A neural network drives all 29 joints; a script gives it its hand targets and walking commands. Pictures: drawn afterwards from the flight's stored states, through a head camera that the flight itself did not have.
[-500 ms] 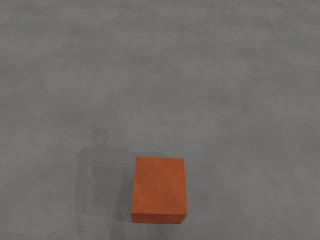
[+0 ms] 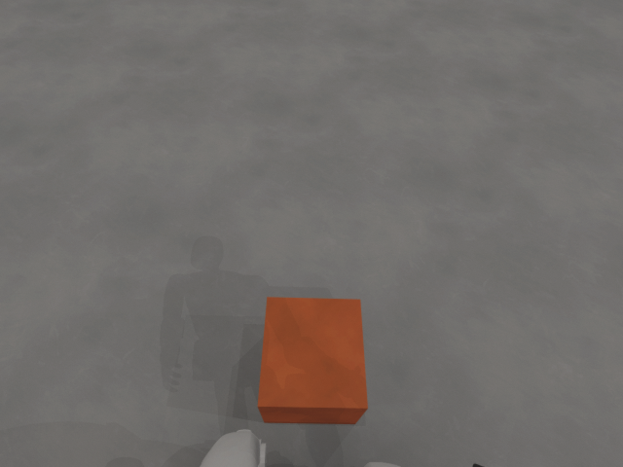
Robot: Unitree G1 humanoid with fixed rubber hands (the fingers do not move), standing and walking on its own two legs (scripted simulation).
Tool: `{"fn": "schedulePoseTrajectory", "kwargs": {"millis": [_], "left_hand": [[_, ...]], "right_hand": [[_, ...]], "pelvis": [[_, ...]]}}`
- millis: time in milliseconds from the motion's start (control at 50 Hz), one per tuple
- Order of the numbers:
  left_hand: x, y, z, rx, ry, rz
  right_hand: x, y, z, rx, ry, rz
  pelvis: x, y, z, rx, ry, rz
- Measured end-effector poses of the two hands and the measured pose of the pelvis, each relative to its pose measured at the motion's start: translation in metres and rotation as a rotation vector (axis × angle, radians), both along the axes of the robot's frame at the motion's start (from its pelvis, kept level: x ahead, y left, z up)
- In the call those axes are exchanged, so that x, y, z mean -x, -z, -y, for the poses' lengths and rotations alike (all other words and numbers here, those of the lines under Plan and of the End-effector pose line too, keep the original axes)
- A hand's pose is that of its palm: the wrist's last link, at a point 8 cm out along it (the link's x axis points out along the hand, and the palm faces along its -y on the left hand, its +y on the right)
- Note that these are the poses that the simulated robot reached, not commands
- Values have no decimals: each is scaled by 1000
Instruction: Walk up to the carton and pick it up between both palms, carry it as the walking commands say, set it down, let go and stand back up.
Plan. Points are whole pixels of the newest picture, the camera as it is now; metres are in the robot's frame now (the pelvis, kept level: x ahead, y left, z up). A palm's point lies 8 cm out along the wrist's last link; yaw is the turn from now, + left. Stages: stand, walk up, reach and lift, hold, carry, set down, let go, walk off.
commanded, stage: walk up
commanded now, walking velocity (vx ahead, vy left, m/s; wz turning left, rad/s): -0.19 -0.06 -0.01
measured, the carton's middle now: (311, 361) +0.42 -0.01 -0.65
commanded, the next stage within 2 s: none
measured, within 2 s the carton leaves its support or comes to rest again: neither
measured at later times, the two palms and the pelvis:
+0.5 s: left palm out of the picture -0.11 +0.27 -0.15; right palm out of the picture -0.07 -0.24 -0.12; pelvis -0.09 +0.02 +0.00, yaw -1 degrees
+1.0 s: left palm out of the picture -0.17 +0.18 -0.15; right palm out of the picture -0.05 -0.25 -0.13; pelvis -0.10 -0.02 +0.00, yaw +1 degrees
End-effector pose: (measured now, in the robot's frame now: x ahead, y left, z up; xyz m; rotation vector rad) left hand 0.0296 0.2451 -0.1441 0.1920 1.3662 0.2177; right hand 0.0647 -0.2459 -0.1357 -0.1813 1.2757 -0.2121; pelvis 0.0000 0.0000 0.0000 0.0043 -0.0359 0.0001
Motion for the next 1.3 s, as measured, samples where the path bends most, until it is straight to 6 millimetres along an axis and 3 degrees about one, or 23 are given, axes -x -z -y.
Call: {"fn": "schedulePoseTrajectory", "kwargs": {"millis": [120, 220, 320, 440, 520, 620, 660, 700, 760, 820, 900, 1000, 1080, 1160, 1240, 1300], "left_hand": [[8, 29, -21, 56, 15, 18], [15, 17, -33, 74, 46, 39], [43, 8, -49, 63, 31, 25], [98, 12, -46, 62, -2, -41], [149, 5, -24, 59, -52, -90], [234, -15, 7, 14, -71, -246], [248, -25, 18, 12, -68, -273], [245, -31, 26, 7, -54, -254], [225, -31, 38, 4, -19, -186], [200, -25, 48, 12, -35, -103], [187, -14, 55, 50, -67, -67], [199, 5, 60, 108, -101, -145], [201, 15, 50, 128, -100, -216], [159, 10, 37, 109, -70, -157], [96, 0, 28, 88, -29, -36], [57, -2, 34, 76, -6, 33]], "right_hand": [[24, 4, -20, 51, -15, 22], [65, -10, -39, 38, 6, -6], [94, -21, -35, 61, 40, -23], [125, -26, -16, 85, 55, -35], [139, -16, -8, 47, 22, -51], [150, 6, -1, -43, 19, -37], [163, 8, -5, -87, 49, -41], [182, 14, -12, -130, 66, -81], [206, 24, -21, -172, 63, -159], [211, 24, -26, -185, 33, -191], [180, 10, -14, -131, -12, -144], [119, -4, 7, -7, -80, -40], [85, -11, 5, 49, -62, 46], [89, -11, -7, 19, -48, 49], [115, -3, -19, -38, -25, -48], [137, 1, -23, -81, -7, -137]], "pelvis": [[22, 19, -25, 50, -16, 2], [45, 5, -35, 72, 2, 12], [65, -3, -37, 105, 10, -20], [86, -3, -24, 92, 19, -33], [97, -3, -13, 44, 13, -36], [117, -1, 1, -45, 52, -41], [118, -6, 5, -52, 37, -35], [118, -8, 9, -50, 33, -44], [118, -7, 13, -34, 21, -53], [118, -6, 17, -28, -6, -58], [112, -7, 24, -42, -12, -71], [102, -1, 22, -5, -13, -71], [89, 5, 15, 13, 0, -48], [76, -2, 10, 32, -13, -33], [62, -7, 13, 46, -18, -13], [52, -6, 22, 43, -22, 0]]}}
